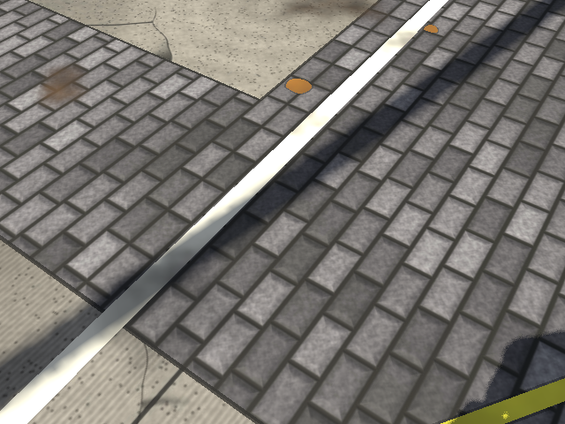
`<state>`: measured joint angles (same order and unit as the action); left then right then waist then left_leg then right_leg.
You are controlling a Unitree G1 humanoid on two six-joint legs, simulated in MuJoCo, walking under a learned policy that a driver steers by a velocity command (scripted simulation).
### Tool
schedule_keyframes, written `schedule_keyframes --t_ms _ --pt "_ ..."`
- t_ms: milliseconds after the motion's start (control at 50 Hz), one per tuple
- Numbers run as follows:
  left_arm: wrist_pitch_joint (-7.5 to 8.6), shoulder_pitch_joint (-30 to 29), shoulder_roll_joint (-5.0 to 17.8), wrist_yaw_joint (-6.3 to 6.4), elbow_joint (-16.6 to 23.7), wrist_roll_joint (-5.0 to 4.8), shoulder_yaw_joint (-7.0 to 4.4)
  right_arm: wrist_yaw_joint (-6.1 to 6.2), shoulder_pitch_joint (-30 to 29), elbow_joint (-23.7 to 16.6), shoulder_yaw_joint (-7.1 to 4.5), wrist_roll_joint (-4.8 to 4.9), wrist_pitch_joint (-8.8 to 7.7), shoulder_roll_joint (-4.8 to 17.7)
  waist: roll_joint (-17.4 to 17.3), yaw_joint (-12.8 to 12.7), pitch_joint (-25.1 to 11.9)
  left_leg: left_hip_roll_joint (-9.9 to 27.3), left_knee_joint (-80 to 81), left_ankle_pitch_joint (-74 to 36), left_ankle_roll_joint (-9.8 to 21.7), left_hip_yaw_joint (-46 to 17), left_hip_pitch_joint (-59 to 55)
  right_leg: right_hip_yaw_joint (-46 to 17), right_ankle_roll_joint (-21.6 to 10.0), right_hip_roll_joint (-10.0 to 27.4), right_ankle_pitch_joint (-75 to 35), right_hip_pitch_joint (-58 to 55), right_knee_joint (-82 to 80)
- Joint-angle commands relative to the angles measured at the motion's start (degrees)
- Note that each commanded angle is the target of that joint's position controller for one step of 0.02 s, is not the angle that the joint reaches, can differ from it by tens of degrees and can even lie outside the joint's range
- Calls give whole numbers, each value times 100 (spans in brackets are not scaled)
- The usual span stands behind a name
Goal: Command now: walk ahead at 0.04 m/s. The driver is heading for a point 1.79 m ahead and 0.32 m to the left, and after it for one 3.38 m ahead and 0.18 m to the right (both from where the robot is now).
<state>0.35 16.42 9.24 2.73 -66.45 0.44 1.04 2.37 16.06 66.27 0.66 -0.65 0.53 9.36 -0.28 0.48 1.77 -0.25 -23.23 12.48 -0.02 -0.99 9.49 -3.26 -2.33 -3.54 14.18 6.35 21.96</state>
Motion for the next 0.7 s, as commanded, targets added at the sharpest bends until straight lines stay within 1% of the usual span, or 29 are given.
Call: schedule_keyframes --t_ms 20,40,80,100,120,140,160,180,200,220,240,260,280,300,320,340,360,380,400,420,460,500,540,580,620,640,660,680,700 --pt "17 456 429 14 15 9 -60 14 419 -15 -56 -9 -18 417 22 -13 125 440 335 -286 198 -403 -79 -517 -145 635 -463 335 -463" --pt "3 473 487 12 19 16 -89 9 410 -27 -78 -22 -7 450 59 -23 191 333 265 269 224 -347 -3 -532 -192 569 214 416 -491" --pt "-52 550 703 -4 69 27 -199 -27 355 -133 -136 -58 23 513 282 -69 429 39 -180 1750 369 -171 440 -764 -451 548 2107 706 -508" --pt "-70 678 735 -20 90 35 -237 -57 245 -222 -143 -91 25 489 354 -152 689 -42 -426 2158 414 -151 899 -1056 -607 688 2824 786 -635" --pt "-68 883 776 -25 74 36 -273 -90 110 -334 -123 -118 0 366 556 -254 874 -144 -816 2138 416 -22 1325 -1516 -790 970 3295 706 -853" --pt "-53 1098 857 -24 34 41 -325 -122 -1 -446 -92 -158 -54 208 840 -324 946 -200 -1335 1729 392 248 1656 -2088 -1012 1377 3552 505 -1150" --pt "-24 1152 891 -28 34 54 -368 -145 -131 -559 -90 -198 -125 198 906 -357 1042 -63 -1685 1339 388 367 1840 -2469 -1201 1718 3406 477 -1325" --pt "13 1118 902 -42 73 75 -396 -168 -244 -663 -118 -183 -198 281 819 -350 1034 53 -1874 1279 403 312 1933 -2577 -1286 1838 3084 473 -1399" --pt "57 1053 931 -58 117 97 -423 -202 -264 -741 -150 -158 -266 356 738 -297 970 115 -1902 1372 428 271 1941 -2500 -1296 1851 2733 413 -1364" --pt "98 951 964 -70 162 95 -447 -237 -171 -784 -167 -127 -326 362 727 -191 924 153 -1648 1387 464 284 1753 -2313 -1259 1805 2462 467 -1253" --pt "131 768 936 -79 218 56 -457 -258 64 -755 -179 -81 -380 316 704 -10 897 110 -1162 1131 499 378 1191 -2001 -1143 1647 2160 757 -1085" --pt "153 477 871 -89 313 3 -454 -259 571 -595 -195 -27 -422 236 605 283 818 -65 -535 731 521 535 169 -1564 -961 1355 1885 1326 -798" --pt "189 262 766 -99 423 7 -436 -236 1216 -352 -253 -2 -444 285 335 540 690 -166 -119 569 504 433 -940 -1156 -779 1017 1578 1962 -262" --pt "273 85 457 -136 572 30 -349 -180 1914 -212 -369 -76 -492 666 -659 819 463 766 720 1330 610 -969 -1822 -329 -531 431 1127 2641 1285" --pt "334 61 244 -199 813 52 -299 -184 2694 2 -554 -27 -441 1336 -1962 925 173 2025 1571 2389 1162 -3298 -2269 493 -325 -160 1576 3521 2901" --pt "332 -111 677 -242 823 236 -384 -170 2229 -77 -475 -37 -386 944 -834 561 648 2151 1567 2655 1213 -3370 -1699 261 -361 261 1471 3761 3855" --pt "366 -157 526 -307 816 234 -364 -196 1655 -313 -422 -58 -415 782 -278 330 891 1973 1575 2306 1169 -2928 -1215 142 -377 481 900 3759 4141" --pt "411 -89 384 -359 768 162 -330 -204 1282 -454 -398 -77 -462 721 -121 148 861 1744 1636 1559 1091 -2395 -1017 119 -332 633 417 3578 4150" --pt "420 -106 397 -399 768 164 -351 -193 1174 -499 -356 -59 -517 630 -97 50 790 1566 1668 906 1052 -1953 -963 174 -282 715 153 3466 4071" --pt "390 -90 414 -423 767 178 -364 -187 1166 -476 -314 -46 -564 529 -192 -3 690 1367 1661 279 965 -1538 -990 267 -210 743 -33 3369 3977" --pt "317 -156 450 -434 812 168 -396 -175 1524 -322 -263 -28 -619 449 -355 -15 516 1187 1440 -1395 892 -987 -1268 507 -139 649 -172 3453 3974" --pt "259 -531 396 -434 974 151 -389 -160 1782 -228 -218 -26 -635 429 -428 25 476 1101 1314 -2521 871 -634 -1341 693 -78 581 -277 3608 3813" --pt "234 -1144 336 -437 1231 124 -350 -146 1838 -223 -178 -40 -637 423 -480 107 598 1002 1353 -3046 855 -419 -1166 888 -38 492 -455 3591 3271" --pt "229 -1695 248 -443 1454 86 -287 -123 1828 -228 -143 -42 -640 407 -507 175 727 898 1389 -3333 814 -240 -952 1066 -47 378 -691 3289 2417" --pt "228 -1989 228 -433 1588 43 -242 -96 1874 -203 -142 -47 -658 493 -599 215 747 918 1373 -3797 807 -134 -882 1241 -147 224 -838 2776 1693" --pt "225 -1976 290 -414 1618 36 -249 -87 1867 -191 -151 -50 -671 559 -639 169 696 985 1277 -4258 802 -102 -934 1296 -240 147 -830 2489 1490" --pt "230 -1817 389 -381 1608 30 -279 -79 1800 -190 -163 -49 -692 627 -665 46 575 1042 1026 -4976 771 -48 -1024 1304 -357 50 -806 2137 1360" --pt "247 -1491 512 -342 1537 28 -327 -65 1716 -198 -183 -45 -706 698 -687 -132 366 1089 609 -5692 731 0 -1139 1295 -475 -73 -723 1719 1305" --pt "281 -893 654 -304 1363 21 -399 -52 1622 -213 -206 -46 -704 767 -688 -404 46 1109 -64 -6120 703 27 -1260 1215 -594 -175 -646 1167 1208"
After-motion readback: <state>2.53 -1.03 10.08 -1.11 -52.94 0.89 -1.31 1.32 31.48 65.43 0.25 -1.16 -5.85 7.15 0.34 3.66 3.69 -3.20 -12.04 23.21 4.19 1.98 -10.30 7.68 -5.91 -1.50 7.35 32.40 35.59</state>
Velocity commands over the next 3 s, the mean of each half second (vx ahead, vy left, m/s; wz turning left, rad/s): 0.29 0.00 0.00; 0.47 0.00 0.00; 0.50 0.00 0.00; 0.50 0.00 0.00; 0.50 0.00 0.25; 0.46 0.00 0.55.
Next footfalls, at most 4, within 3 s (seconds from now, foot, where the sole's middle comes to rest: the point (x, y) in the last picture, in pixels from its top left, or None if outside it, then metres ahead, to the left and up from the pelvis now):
0.74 right None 0.43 -0.01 -0.78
1.28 left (240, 337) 0.74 0.14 -0.78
1.84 right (300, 245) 1.05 -0.03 -0.78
2.42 left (247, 178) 1.34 0.14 -0.78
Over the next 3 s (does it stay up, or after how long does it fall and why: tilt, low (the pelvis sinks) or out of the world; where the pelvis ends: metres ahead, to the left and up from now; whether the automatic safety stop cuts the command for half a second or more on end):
stays up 1.51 0.11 -0.02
